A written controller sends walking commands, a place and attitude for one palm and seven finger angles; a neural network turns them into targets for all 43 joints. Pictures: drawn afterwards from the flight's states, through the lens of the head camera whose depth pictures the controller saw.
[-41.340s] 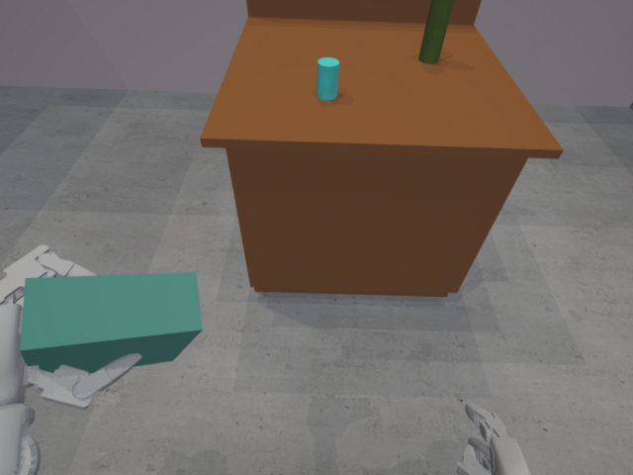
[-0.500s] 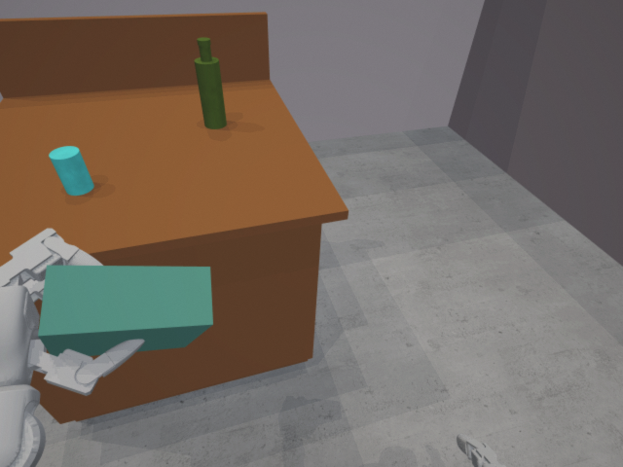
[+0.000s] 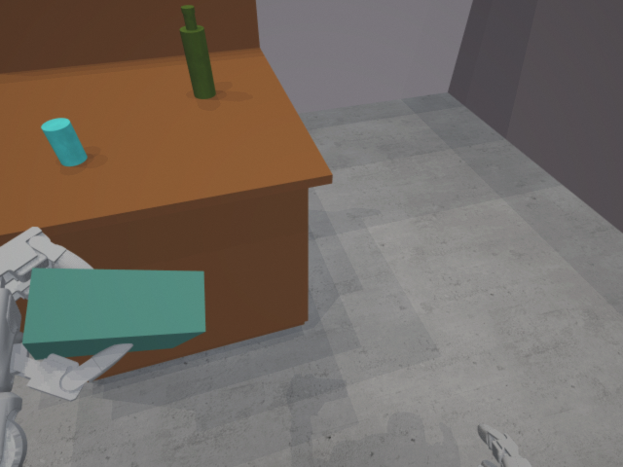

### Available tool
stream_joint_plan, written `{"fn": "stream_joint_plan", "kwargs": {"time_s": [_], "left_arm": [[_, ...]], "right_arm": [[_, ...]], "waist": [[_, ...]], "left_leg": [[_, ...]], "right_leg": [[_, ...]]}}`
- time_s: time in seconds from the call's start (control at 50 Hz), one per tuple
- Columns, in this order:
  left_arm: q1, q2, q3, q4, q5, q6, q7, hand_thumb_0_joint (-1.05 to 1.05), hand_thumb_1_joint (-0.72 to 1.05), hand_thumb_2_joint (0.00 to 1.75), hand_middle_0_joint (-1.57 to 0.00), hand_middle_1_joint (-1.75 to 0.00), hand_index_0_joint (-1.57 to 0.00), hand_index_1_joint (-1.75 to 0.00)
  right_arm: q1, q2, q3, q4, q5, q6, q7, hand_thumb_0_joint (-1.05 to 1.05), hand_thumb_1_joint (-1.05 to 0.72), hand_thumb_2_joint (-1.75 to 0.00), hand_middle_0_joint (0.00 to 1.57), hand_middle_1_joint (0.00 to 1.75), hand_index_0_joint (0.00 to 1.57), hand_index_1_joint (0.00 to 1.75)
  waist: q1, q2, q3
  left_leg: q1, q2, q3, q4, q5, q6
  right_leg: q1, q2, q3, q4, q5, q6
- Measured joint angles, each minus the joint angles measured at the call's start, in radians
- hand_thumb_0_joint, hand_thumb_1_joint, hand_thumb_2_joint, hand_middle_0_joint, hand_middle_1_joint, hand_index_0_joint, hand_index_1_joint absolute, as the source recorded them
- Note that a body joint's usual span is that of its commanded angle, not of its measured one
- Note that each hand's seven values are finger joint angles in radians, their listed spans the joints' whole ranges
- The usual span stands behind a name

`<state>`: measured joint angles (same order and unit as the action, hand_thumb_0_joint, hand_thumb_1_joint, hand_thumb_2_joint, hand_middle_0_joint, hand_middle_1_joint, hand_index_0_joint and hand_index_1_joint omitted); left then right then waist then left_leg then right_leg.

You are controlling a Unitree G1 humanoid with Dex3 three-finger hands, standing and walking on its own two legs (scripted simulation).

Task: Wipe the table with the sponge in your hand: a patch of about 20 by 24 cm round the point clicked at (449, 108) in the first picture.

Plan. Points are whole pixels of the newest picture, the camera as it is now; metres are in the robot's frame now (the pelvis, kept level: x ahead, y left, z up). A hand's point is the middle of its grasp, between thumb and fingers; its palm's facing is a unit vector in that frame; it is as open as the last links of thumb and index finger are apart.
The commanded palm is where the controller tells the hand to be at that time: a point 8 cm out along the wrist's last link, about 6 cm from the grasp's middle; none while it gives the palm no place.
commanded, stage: stop stepping back and stand still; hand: left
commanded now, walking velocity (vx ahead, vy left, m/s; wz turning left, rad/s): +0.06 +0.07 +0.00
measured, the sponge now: (142, 315) +0.22 +0.19 +0.16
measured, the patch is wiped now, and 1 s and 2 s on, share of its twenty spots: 1.00 1.00 1.00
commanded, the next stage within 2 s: stand and wait in 0.04 s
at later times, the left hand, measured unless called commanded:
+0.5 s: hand (69, 278) +0.25 +0.26 +0.18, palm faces +0.41 -0.82 -0.40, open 9.7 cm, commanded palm +0.19 +0.30 +0.20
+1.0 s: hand (59, 279) +0.25 +0.27 +0.17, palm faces +0.38 -0.84 -0.38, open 9.7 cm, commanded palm +0.20 +0.32 +0.20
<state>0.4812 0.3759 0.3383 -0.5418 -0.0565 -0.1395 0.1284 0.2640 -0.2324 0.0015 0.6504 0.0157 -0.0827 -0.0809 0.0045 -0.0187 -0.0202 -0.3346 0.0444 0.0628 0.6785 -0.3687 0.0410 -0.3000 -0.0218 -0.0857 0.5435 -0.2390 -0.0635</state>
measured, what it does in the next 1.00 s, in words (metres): steps on the spot: left foot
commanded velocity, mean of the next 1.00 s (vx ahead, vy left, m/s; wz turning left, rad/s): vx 0.00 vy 0.00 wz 0.00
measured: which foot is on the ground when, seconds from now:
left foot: up 0.00-0.02, down 0.04-1.00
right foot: down 0.00-1.00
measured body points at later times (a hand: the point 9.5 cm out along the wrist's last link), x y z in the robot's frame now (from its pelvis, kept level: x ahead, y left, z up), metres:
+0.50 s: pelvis +0.04 +0.02 +0.00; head +0.05 +0.01 +0.45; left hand +0.22 +0.30 +0.20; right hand +0.23 -0.20 -0.08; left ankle +0.04 +0.15 -0.74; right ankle +0.04 -0.08 -0.74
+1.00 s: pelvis +0.04 +0.04 +0.00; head +0.05 +0.04 +0.45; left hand +0.22 +0.32 +0.19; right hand +0.22 -0.19 -0.08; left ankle +0.04 +0.15 -0.74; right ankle +0.04 -0.08 -0.74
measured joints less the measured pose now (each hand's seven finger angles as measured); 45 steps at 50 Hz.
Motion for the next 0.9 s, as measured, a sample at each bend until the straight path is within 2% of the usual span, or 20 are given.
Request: {"fn": "stream_joint_plan", "kwargs": {"time_s": [0.02, 0.04, 0.08, 0.12, 0.16, 0.2, 0.24, 0.3, 0.34, 0.38, 0.48, 0.6, 0.72, 0.9], "left_arm": [[-0.005, 0.003, 0.001, 0.001, -0.001, 0.0, 0.007, -0.02, -0.5, 1.06, -0.76, -1.37, -0.8, -1.39], [-0.016, 0.008, 0.003, 0.004, -0.002, 0.001, 0.013, -0.02, -0.5, 1.06, -0.76, -1.37, -0.8, -1.39], [-0.04, 0.021, 0.012, 0.018, -0.003, 0.01, 0.019, -0.02, -0.5, 1.06, -0.76, -1.37, -0.8, -1.39], [-0.035, 0.023, 0.016, 0.035, -0.002, 0.022, 0.02, -0.02, -0.5, 1.06, -0.76, -1.37, -0.8, -1.39], [-0.018, 0.018, 0.015, 0.041, 0.001, 0.029, 0.016, -0.02, -0.5, 1.06, -0.76, -1.38, -0.8, -1.39], [-0.003, 0.007, 0.007, 0.032, 0.001, 0.027, 0.01, -0.02, -0.5, 1.06, -0.76, -1.38, -0.8, -1.39], [0.002, -0.009, -0.004, 0.019, -0.003, 0.02, 0.004, -0.02, -0.5, 1.06, -0.76, -1.38, -0.8, -1.39], [0.004, -0.02, -0.013, -0.012, -0.004, 0.007, 0.011, -0.02, -0.5, 1.06, -0.76, -1.38, -0.8, -1.39], [-0.008, -0.019, -0.016, -0.016, -0.005, -0.001, 0.017, -0.02, -0.5, 1.06, -0.76, -1.37, -0.8, -1.39], [-0.022, -0.016, -0.012, -0.002, -0.003, 0.001, 0.02, -0.02, -0.5, 1.06, -0.76, -1.37, -0.8, -1.39], [-0.036, -0.006, 0.002, 0.028, -0.005, 0.023, 0.018, -0.02, -0.5, 1.06, -0.76, -1.38, -0.8, -1.39], [-0.013, -0.002, -0.014, 0.001, -0.009, 0.034, 0.011, -0.02, -0.5, 1.06, -0.76, -1.38, -0.8, -1.39], [0.004, 0.009, -0.01, -0.008, -0.013, 0.029, 0.012, -0.02, -0.5, 1.06, -0.76, -1.38, -0.8, -1.39], [-0.016, -0.009, -0.014, 0.02, -0.011, 0.042, 0.022, -0.02, -0.5, 1.06, -0.76, -1.38, -0.8, -1.39]], "right_arm": [[0.001, -0.012, -0.003, -0.014, -0.002, -0.008, -0.006, 0.01, -0.9, -0.9, 0.2, 0.3, 0.21, 0.3], [-0.005, -0.02, -0.008, -0.023, -0.004, -0.015, -0.01, 0.01, -0.9, -0.9, 0.2, 0.3, 0.21, 0.3], [-0.027, -0.017, -0.015, -0.027, -0.001, -0.014, -0.012, 0.01, -0.9, -0.9, 0.2, 0.3, 0.2, 0.3], [-0.031, -0.013, -0.014, -0.031, 0.005, -0.013, -0.008, 0.01, -0.9, -0.9, 0.2, 0.3, 0.2, 0.3], [-0.026, -0.009, -0.012, -0.036, 0.005, -0.014, 0.0, 0.01, -0.9, -0.9, 0.2, 0.3, 0.2, 0.3], [-0.028, -0.004, -0.012, -0.025, 0.003, -0.013, 0.012, 0.01, -0.9, -0.9, 0.2, 0.3, 0.2, 0.3], [-0.032, 0.001, -0.009, -0.009, 0.002, -0.011, 0.023, 0.01, -0.9, -0.9, 0.2, 0.3, 0.2, 0.3], [-0.037, 0.0, 0.003, -0.012, -0.002, -0.009, 0.025, 0.01, -0.9, -0.9, 0.2, 0.3, 0.2, 0.3], [-0.05, 0.0, 0.002, -0.013, -0.002, -0.006, 0.02, 0.01, -0.9, -0.9, 0.2, 0.3, 0.2, 0.3], [-0.064, 0.007, 0.004, -0.014, 0.001, 0.001, 0.016, 0.01, -0.9, -0.9, 0.2, 0.3, 0.21, 0.3], [-0.096, 0.024, 0.015, -0.04, 0.005, 0.006, 0.023, 0.01, -0.9, -0.9, 0.2, 0.3, 0.21, 0.3], [-0.118, 0.028, 0.019, -0.071, 0.004, 0.017, 0.029, 0.01, -0.9, -0.9, 0.2, 0.3, 0.21, 0.3], [-0.114, 0.021, 0.015, -0.078, 0.004, 0.034, 0.023, 0.01, -0.9, -0.9, 0.2, 0.3, 0.21, 0.3], [-0.094, 0.011, 0.012, -0.063, 0.003, 0.043, 0.017, 0.01, -0.9, -0.9, 0.2, 0.3, 0.21, 0.3]], "waist": [[-0.006, 0.015, -0.005], [-0.014, 0.028, -0.004], [-0.023, 0.025, 0.019], [-0.033, 0.037, 0.015], [-0.04, 0.059, 0.01], [-0.03, 0.064, 0.013], [-0.012, 0.054, 0.022], [0.005, 0.049, 0.039], [0.013, 0.057, 0.048], [0.018, 0.056, 0.051], [0.012, 0.057, 0.056], [0.004, 0.046, 0.061], [0.007, 0.041, 0.054], [0.01, 0.041, 0.051]], "left_leg": [[0.047, 0.003, -0.013, -0.082, -0.038, 0.012], [0.065, 0.005, -0.03, -0.131, -0.016, 0.014], [0.06, 0.002, -0.035, -0.112, 0.091, -0.025], [0.059, 0.005, -0.043, -0.083, 0.081, -0.045], [0.048, 0.009, -0.065, -0.048, 0.034, -0.043], [0.017, 0.001, -0.08, 0.042, 0.003, -0.033], [0.004, -0.01, -0.077, 0.086, 0.001, -0.028], [0.06, -0.011, -0.076, -0.073, 0.095, -0.016], [0.081, -0.01, -0.089, -0.111, 0.081, -0.051], [0.087, -0.014, -0.084, -0.116, 0.083, -0.065], [0.099, -0.014, -0.075, -0.142, 0.089, -0.059], [0.113, -0.018, -0.064, -0.166, 0.092, -0.051], [0.113, -0.019, -0.06, -0.176, 0.095, -0.046], [0.111, -0.024, -0.057, -0.182, 0.102, -0.037]], "right_leg": [[-0.013, 0.007, -0.006, 0.021, -0.018, 0.004], [-0.029, 0.012, -0.012, 0.048, -0.041, 0.01], [-0.033, 0.015, 0.004, 0.096, -0.083, 0.025], [-0.021, 0.025, 0.011, 0.102, -0.103, 0.036], [0.002, 0.036, -0.004, 0.065, -0.037, 0.019], [0.013, 0.041, -0.011, 0.053, -0.033, 0.003], [0.032, 0.039, -0.007, 0.028, -0.035, 0.001], [0.051, 0.036, -0.003, 0.014, -0.036, 0.012], [0.053, 0.039, -0.002, 0.022, -0.046, 0.02], [0.064, 0.035, 0.004, 0.004, -0.041, 0.025], [0.082, 0.037, 0.013, -0.04, -0.025, 0.035], [0.094, 0.033, 0.024, -0.068, -0.016, 0.044], [0.1, 0.033, 0.028, -0.093, -0.004, 0.05], [0.102, 0.028, 0.031, -0.11, 0.01, 0.058]]}}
